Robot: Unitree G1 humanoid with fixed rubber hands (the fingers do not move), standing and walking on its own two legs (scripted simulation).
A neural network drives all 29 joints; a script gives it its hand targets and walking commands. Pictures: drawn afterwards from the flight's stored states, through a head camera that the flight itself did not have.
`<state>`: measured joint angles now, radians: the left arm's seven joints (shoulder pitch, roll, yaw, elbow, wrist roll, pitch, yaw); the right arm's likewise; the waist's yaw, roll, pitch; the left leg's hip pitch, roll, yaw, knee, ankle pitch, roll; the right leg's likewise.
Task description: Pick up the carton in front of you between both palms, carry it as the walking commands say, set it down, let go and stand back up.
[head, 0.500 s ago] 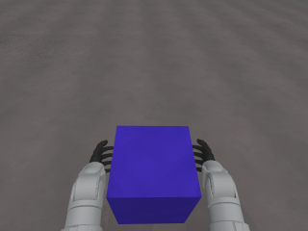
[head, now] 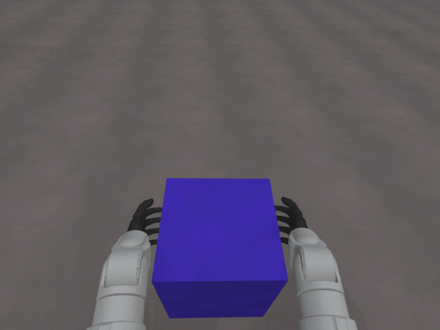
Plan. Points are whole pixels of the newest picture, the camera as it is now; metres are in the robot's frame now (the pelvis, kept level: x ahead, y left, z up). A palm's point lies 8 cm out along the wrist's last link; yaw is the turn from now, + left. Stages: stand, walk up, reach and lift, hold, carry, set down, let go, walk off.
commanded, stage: carry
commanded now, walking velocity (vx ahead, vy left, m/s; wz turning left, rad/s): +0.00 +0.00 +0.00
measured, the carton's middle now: (217, 251) +0.30 +0.00 -0.05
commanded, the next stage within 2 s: hold in 0.48 s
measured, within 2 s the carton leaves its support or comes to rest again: neither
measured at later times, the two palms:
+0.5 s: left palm (142, 240) +0.28 +0.14 +0.04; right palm (302, 238) +0.28 -0.16 +0.04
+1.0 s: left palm (153, 225) +0.31 +0.12 +0.05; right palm (316, 252) +0.25 -0.17 +0.05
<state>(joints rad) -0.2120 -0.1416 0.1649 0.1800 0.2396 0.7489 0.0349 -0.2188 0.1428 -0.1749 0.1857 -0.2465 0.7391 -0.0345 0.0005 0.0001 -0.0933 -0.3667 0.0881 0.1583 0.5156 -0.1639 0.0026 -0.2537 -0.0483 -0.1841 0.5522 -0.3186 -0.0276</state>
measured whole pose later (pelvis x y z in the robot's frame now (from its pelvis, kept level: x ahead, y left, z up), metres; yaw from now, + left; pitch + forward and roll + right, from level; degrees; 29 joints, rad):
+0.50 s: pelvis -0.01 -0.01 +0.00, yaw +0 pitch +0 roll +0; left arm -0.21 -0.14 0.17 0.17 0.24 0.75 0.04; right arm -0.22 0.14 -0.18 0.18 -0.25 0.73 -0.03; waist 0.00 0.00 -0.06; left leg -0.35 0.09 0.14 0.50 -0.14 -0.01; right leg -0.25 -0.04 -0.18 0.56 -0.32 -0.05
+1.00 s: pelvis +0.00 +0.04 +0.01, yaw -12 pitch -8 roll +0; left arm -0.27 -0.15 0.22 0.27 0.29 0.73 0.02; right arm -0.29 0.16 -0.25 0.31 -0.28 0.70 0.00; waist 0.00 -0.03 0.03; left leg -0.11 -0.02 -0.02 0.42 -0.17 0.01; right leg -0.07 0.01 0.07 0.43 -0.23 0.01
